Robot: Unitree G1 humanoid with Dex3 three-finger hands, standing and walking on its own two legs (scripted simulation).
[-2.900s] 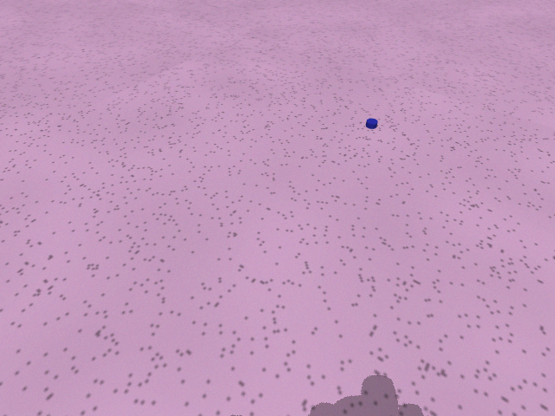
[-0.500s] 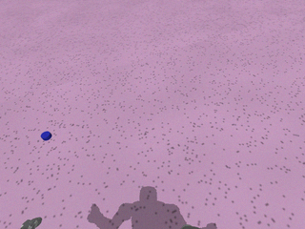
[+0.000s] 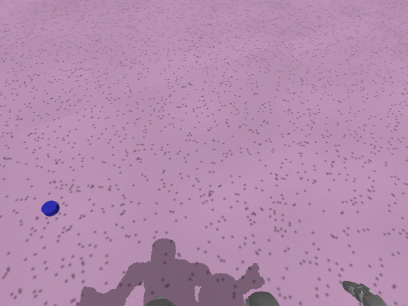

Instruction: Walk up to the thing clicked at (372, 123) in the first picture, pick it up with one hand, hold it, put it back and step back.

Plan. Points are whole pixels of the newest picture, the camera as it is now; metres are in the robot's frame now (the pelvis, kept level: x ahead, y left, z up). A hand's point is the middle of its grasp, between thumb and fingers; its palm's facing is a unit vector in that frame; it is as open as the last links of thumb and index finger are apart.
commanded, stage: walk up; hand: left
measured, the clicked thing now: (50, 208) +0.69 +0.79 -0.71
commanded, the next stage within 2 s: none
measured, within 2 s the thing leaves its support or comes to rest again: neither
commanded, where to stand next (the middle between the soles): +0.26 +0.89 m, yaw -43 degrees
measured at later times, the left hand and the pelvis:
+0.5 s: hand out of the picture +0.24 +0.48 -0.08, palm faces -0.17 -0.77 -0.62, open 7.4 cm; pelvis +0.10 +0.19 +0.01, yaw -12 degrees
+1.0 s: hand out of the picture +0.34 +0.65 -0.12, palm faces -0.41 -0.72 -0.55, open 7.4 cm; pelvis +0.15 +0.42 -0.01, yaw -24 degrees
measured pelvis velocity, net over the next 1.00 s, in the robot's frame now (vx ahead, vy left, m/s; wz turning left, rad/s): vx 0.15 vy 0.42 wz -0.42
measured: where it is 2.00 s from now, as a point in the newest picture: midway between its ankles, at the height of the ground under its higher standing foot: outside the picture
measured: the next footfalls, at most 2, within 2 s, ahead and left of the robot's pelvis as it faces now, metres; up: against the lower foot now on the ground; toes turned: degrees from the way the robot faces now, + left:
right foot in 0.26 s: +0.18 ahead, -0.01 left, +0.00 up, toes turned -14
left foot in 0.64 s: +0.24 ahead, +0.45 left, +0.00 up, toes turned -15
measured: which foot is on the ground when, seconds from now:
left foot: down 0.00-0.28, up 0.30-0.62, down 0.64-0.96, up 0.98-1.00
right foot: up 0.00-0.24, down 0.26-0.64, up 0.66-0.94, down 0.96-1.00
